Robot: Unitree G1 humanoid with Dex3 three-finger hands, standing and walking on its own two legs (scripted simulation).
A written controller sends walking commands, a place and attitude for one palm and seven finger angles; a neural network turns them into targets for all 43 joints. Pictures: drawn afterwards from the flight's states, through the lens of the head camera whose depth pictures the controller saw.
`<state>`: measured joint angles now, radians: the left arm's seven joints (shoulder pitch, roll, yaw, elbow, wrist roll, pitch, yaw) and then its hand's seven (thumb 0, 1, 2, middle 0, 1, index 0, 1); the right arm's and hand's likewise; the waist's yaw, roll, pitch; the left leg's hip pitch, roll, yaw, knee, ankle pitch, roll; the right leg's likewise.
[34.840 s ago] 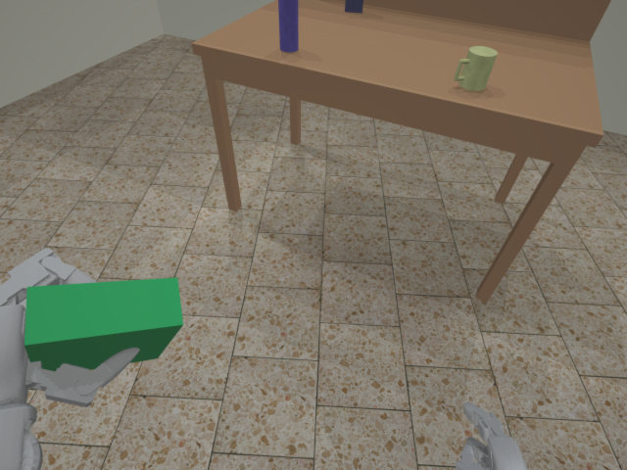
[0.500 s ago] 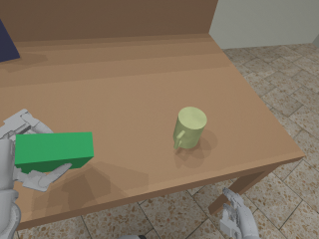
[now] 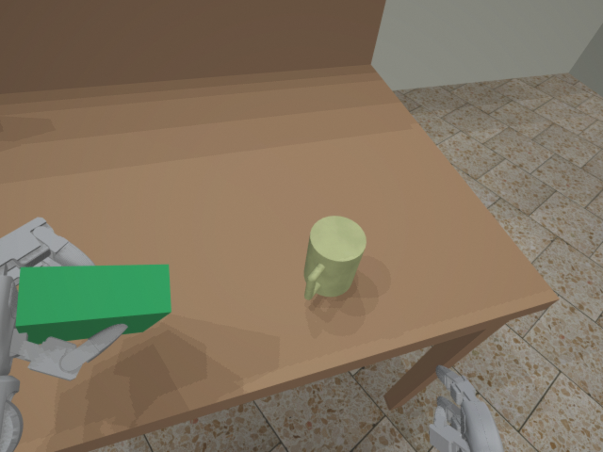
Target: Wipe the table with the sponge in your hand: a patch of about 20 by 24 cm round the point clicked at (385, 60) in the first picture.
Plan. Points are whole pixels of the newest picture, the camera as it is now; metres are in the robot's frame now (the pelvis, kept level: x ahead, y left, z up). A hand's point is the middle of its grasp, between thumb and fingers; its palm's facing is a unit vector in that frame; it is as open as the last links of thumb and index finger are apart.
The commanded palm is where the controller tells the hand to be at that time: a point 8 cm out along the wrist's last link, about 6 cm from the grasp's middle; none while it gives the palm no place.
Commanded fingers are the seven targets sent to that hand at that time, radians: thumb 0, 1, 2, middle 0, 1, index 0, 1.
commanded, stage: come to a stop and stand still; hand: left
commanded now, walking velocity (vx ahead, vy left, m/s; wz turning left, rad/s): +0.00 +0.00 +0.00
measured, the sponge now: (114, 304) +0.23 +0.22 +0.12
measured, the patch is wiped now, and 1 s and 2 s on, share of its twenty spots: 0.00 0.00 0.00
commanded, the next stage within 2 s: look again from close up in 0.38 s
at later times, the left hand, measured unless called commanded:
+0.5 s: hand (93, 289) +0.23 +0.23 +0.16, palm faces +0.35 -0.86 -0.38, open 9.2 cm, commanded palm +0.17 +0.26 +0.18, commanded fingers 0.00 0.10 1.30 -1.20 -1.60 -1.20 -1.60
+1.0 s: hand (84, 288) +0.23 +0.23 +0.16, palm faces +0.35 -0.86 -0.38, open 9.2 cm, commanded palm +0.18 +0.27 +0.18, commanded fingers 0.00 0.10 1.30 -1.20 -1.60 -1.20 -1.60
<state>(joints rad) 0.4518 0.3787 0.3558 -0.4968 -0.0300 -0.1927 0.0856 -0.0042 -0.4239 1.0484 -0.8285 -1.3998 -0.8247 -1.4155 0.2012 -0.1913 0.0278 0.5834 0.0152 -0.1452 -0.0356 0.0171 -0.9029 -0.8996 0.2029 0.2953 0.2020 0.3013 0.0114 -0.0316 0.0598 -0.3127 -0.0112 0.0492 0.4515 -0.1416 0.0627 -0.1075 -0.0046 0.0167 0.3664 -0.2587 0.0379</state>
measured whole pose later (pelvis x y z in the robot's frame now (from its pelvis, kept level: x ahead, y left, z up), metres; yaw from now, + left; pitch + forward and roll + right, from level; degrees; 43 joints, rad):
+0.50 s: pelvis +0.01 -0.02 +0.00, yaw +0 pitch +0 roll -2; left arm 0.46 0.36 0.34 -0.48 -0.05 -0.17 0.09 0.00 -0.42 1.05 -0.83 -1.40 -0.83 -1.42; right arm 0.19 -0.20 0.02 0.58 0.02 -0.10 -0.05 0.02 -0.90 -0.90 0.20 0.30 0.20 0.30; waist 0.02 0.00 0.04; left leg -0.28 0.00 0.04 0.46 -0.17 0.04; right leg -0.07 0.01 0.01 0.35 -0.27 0.02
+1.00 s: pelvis +0.01 -0.01 +0.00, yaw -1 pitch -1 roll -1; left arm 0.46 0.38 0.36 -0.51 -0.06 -0.15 0.10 0.00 -0.42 1.05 -0.83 -1.40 -0.82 -1.42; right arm 0.18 -0.19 0.03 0.57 0.03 -0.09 -0.06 0.02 -0.90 -0.90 0.20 0.30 0.20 0.30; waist 0.03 -0.02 0.06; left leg -0.28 0.00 0.06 0.45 -0.16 0.05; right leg -0.09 0.01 0.03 0.37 -0.27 0.02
